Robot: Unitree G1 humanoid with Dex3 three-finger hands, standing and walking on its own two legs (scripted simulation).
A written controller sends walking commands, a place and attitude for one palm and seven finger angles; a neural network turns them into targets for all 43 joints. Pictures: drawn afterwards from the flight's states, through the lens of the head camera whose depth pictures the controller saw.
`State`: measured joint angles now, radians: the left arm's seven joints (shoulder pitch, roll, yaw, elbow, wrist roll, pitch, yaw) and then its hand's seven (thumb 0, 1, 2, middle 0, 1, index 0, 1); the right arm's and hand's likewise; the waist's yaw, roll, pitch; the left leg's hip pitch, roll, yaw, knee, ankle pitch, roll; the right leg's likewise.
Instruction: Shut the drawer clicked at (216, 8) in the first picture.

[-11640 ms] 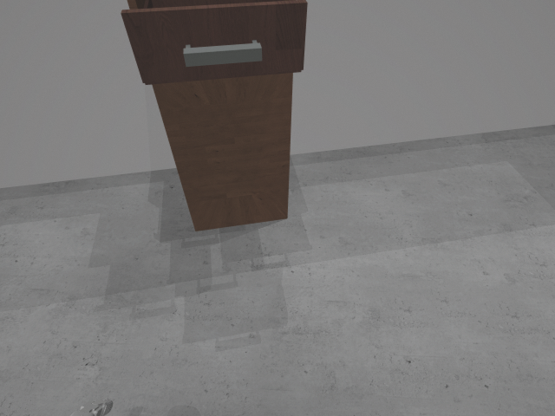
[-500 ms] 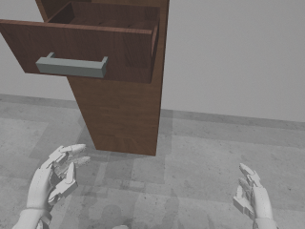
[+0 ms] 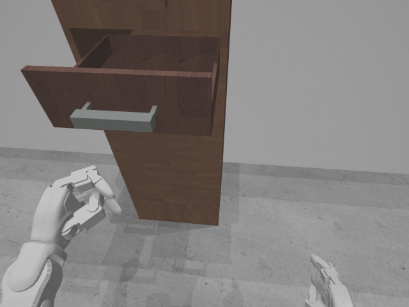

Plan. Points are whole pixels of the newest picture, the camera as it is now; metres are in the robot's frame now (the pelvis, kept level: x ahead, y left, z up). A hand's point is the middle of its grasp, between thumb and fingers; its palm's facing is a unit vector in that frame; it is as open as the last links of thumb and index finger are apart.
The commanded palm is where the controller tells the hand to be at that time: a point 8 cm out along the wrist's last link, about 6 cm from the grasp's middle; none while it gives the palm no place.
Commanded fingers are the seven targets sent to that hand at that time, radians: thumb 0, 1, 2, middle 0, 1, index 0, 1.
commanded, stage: raise the hand and make a fist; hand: left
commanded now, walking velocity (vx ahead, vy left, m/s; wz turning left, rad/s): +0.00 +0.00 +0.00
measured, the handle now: (117, 114) +0.44 +0.24 +0.16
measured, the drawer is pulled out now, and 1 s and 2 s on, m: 0.22 0.22 0.22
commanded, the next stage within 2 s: bring the fist close to the handle in 0.90 s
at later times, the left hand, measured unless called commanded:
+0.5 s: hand (71, 148) +0.24 +0.20 +0.26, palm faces +0.06 -0.99 -0.12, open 3.3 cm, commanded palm +0.22 +0.24 +0.26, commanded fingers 0.00 0.90 0.90 -1.40 -1.60 -1.40 -1.60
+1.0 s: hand (75, 138) +0.26 +0.21 +0.25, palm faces +0.07 -0.99 -0.11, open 3.3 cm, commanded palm +0.23 +0.25 +0.26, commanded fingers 0.00 0.90 0.90 -1.40 -1.60 -1.40 -1.60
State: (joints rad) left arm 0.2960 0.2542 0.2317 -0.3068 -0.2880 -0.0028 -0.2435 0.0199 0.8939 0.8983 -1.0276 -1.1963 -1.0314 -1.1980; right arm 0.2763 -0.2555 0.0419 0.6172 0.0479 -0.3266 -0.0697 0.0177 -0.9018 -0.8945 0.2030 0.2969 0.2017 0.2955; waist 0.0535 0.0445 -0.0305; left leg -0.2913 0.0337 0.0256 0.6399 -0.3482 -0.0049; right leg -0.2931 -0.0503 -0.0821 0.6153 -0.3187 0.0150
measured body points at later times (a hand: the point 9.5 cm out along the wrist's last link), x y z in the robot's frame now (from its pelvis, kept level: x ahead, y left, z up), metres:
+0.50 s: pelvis +0.00 -0.01 +0.01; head -0.05 -0.04 +0.46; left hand +0.23 +0.26 +0.26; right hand +0.24 -0.19 -0.04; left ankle -0.01 +0.12 -0.73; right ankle +0.00 -0.13 -0.73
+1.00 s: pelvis -0.01 -0.02 +0.01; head -0.05 -0.05 +0.46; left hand +0.26 +0.26 +0.26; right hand +0.21 -0.23 -0.05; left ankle -0.01 +0.12 -0.73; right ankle +0.00 -0.13 -0.73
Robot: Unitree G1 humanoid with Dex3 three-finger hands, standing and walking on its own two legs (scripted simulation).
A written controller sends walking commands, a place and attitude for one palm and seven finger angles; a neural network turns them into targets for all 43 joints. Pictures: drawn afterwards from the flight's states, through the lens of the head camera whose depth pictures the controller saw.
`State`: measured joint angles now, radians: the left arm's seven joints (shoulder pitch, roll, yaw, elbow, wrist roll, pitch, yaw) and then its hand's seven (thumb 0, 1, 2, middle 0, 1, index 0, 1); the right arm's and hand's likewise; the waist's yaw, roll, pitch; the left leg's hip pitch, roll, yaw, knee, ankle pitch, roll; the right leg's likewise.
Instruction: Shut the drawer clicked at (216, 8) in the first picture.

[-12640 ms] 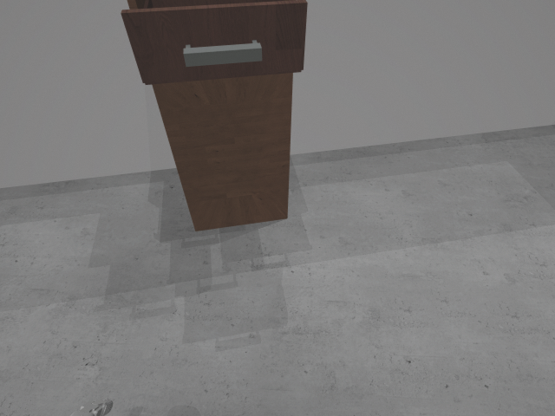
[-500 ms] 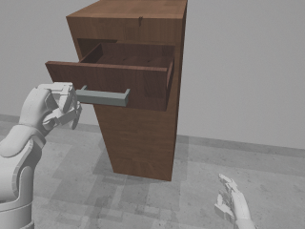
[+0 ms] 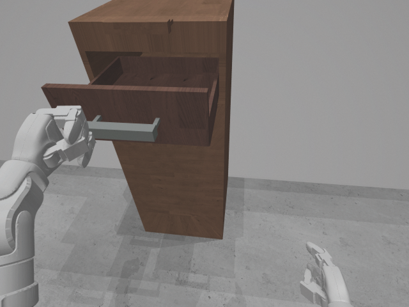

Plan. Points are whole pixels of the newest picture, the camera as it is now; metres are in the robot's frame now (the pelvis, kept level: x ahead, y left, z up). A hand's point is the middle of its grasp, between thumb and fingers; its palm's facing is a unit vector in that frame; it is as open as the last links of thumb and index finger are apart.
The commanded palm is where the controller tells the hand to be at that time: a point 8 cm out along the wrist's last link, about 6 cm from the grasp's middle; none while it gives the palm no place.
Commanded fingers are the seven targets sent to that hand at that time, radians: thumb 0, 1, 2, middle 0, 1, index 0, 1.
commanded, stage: bring the fist close to the handle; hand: left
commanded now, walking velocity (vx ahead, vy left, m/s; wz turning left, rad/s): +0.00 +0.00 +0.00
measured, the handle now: (123, 125) +0.44 +0.25 +0.15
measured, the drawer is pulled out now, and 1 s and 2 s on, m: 0.22 0.22 0.19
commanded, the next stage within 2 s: push the drawer shut in 1.40 s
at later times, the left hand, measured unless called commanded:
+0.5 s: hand (113, 144) +0.32 +0.21 +0.20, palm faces +0.03 -1.00 -0.05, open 3.3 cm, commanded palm +0.29 +0.26 +0.20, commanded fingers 0.00 0.90 0.90 -1.40 -1.60 -1.40 -1.60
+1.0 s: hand (129, 150) +0.36 +0.21 +0.15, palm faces +0.04 -1.00 -0.03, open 3.2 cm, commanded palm +0.34 +0.26 +0.15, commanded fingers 0.00 0.90 0.90 -1.40 -1.60 -1.40 -1.60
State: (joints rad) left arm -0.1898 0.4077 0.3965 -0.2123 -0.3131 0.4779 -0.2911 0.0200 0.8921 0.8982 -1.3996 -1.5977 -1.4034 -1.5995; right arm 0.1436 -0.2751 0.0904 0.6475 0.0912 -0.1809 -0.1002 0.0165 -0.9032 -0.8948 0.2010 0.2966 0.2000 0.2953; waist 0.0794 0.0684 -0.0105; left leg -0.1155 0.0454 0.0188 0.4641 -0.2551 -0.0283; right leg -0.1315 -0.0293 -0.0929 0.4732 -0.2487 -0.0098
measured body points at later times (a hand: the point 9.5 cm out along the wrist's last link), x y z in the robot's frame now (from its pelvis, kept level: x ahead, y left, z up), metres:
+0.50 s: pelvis +0.01 +0.01 +0.00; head -0.01 -0.01 +0.45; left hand +0.32 +0.27 +0.20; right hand +0.21 -0.20 -0.07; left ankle +0.00 +0.14 -0.74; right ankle +0.01 -0.11 -0.74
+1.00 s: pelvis +0.01 +0.01 +0.00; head +0.01 -0.01 +0.45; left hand +0.36 +0.26 +0.15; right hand +0.18 -0.23 -0.09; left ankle +0.00 +0.14 -0.74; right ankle +0.01 -0.11 -0.74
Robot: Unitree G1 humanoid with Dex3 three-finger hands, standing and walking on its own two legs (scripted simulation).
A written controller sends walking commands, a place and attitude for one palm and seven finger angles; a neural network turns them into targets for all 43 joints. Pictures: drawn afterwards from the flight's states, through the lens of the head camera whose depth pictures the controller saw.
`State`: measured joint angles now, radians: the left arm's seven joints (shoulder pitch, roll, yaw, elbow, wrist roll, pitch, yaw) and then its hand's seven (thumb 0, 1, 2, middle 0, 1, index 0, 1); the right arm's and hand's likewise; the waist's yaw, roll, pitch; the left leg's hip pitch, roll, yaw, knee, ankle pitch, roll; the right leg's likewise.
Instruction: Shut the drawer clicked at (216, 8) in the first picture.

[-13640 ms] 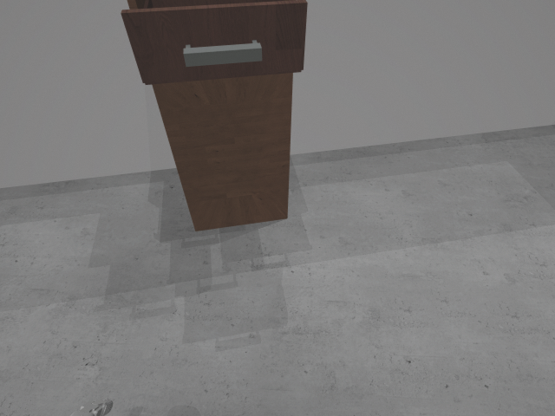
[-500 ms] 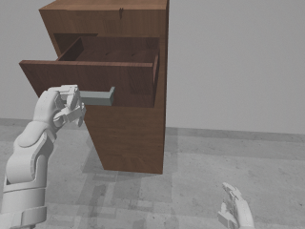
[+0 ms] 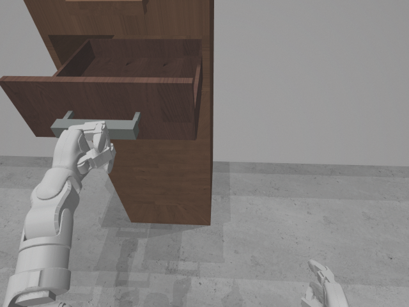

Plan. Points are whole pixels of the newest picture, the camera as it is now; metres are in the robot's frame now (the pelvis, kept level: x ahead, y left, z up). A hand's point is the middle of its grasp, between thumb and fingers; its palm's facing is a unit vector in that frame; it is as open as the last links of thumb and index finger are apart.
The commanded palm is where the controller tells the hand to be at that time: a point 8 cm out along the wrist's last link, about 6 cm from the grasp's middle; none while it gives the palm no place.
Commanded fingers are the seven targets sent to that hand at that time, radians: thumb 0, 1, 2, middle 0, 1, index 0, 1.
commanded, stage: bring the fist close to the handle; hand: left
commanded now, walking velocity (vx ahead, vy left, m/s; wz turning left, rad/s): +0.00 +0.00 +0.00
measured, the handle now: (99, 122) +0.43 +0.25 +0.15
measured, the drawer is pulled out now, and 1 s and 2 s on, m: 0.22 0.19 0.06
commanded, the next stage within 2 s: push the drawer shut in 0.40 s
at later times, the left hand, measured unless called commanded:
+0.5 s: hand (104, 155) +0.33 +0.21 +0.15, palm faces +0.06 -1.00 -0.03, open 3.3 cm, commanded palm +0.31 +0.26 +0.15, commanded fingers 0.00 0.90 0.90 -1.40 -1.60 -1.40 -1.60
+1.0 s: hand (106, 142) +0.37 +0.22 +0.15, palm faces +0.05 -1.00 -0.03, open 3.2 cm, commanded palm +0.37 +0.26 +0.15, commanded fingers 0.00 0.90 0.90 -1.40 -1.60 -1.40 -1.60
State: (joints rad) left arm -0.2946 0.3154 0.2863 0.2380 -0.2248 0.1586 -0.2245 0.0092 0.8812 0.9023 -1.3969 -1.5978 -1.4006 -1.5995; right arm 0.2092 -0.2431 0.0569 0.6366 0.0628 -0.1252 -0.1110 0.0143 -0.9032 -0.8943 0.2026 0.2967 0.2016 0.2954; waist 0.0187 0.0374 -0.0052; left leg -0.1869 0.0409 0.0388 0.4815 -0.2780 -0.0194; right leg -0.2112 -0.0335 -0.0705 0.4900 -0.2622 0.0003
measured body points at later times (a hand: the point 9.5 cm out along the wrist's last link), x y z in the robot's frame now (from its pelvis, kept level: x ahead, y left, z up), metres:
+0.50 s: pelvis -0.01 +0.00 +0.00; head -0.02 -0.02 +0.45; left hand +0.33 +0.27 +0.15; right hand +0.16 -0.24 -0.09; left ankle -0.01 +0.13 -0.74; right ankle +0.00 -0.12 -0.74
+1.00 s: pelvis -0.02 +0.00 +0.00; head -0.01 -0.01 +0.44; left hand +0.36 +0.28 +0.15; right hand +0.11 -0.24 -0.11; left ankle -0.01 +0.13 -0.74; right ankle +0.00 -0.12 -0.74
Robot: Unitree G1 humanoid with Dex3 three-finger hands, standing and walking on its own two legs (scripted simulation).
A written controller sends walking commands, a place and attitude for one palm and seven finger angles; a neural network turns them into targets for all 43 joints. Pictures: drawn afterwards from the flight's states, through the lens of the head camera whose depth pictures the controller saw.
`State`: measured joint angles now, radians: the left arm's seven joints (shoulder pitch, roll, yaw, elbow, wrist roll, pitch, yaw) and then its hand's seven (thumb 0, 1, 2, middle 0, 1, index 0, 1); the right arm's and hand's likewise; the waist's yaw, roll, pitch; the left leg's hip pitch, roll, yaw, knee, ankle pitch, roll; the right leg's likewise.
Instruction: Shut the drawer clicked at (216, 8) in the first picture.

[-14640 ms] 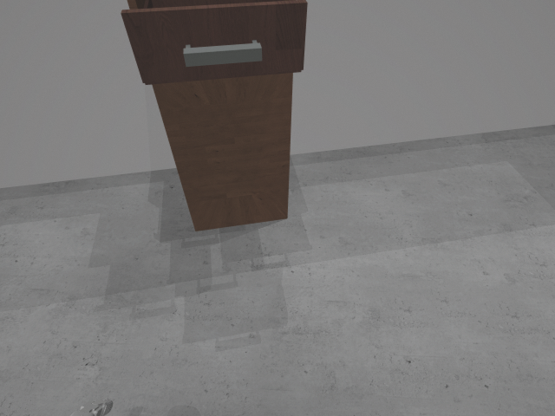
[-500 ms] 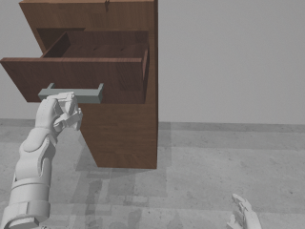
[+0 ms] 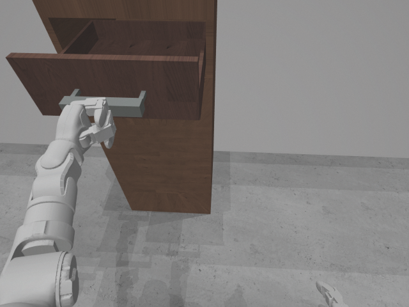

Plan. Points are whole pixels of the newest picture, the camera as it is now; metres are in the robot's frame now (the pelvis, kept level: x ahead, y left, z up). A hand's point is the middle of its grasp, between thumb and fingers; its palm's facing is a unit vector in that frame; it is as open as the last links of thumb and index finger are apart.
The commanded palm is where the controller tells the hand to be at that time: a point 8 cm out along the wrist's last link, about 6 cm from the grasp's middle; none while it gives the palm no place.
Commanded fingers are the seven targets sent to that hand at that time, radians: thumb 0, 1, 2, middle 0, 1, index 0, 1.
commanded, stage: push the drawer shut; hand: left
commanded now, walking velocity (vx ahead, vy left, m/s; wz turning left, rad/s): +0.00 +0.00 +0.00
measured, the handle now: (106, 100) +0.48 +0.24 +0.16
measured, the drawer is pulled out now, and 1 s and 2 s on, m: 0.19 0.06 0.00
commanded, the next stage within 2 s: pull the fist back off the drawer in 2.00 s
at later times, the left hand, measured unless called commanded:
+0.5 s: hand (119, 106) +0.46 +0.21 +0.15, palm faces -0.01 -1.00 -0.02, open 3.2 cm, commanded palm +0.46 +0.25 +0.16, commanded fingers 0.00 0.90 0.90 -1.40 -1.60 -1.40 -1.60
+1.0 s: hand (130, 88) +0.53 +0.20 +0.15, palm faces +0.00 -1.00 -0.02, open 3.3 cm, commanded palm +0.53 +0.24 +0.16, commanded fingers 0.00 0.90 0.90 -1.40 -1.60 -1.40 -1.60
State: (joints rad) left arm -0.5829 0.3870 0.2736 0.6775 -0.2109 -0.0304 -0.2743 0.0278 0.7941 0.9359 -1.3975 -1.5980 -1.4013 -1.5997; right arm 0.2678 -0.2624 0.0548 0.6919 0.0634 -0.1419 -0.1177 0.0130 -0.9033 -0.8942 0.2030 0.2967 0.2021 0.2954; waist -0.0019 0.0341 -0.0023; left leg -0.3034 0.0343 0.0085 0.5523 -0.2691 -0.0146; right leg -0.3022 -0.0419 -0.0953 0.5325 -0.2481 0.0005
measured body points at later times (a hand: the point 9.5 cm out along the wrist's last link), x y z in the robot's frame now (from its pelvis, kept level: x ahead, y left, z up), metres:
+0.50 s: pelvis -0.01 +0.01 -0.01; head +0.04 +0.00 +0.44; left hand +0.46 +0.26 +0.16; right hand +0.04 -0.26 -0.12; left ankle +0.01 +0.13 -0.73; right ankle +0.02 -0.12 -0.73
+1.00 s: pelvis +0.01 +0.01 -0.01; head +0.09 +0.01 +0.43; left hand +0.52 +0.25 +0.16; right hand +0.01 -0.26 -0.13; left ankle +0.01 +0.13 -0.73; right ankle +0.02 -0.12 -0.73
